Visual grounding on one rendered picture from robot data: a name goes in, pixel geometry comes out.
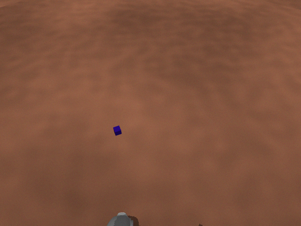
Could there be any cube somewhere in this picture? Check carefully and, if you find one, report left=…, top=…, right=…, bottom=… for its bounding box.
left=113, top=126, right=122, bottom=136

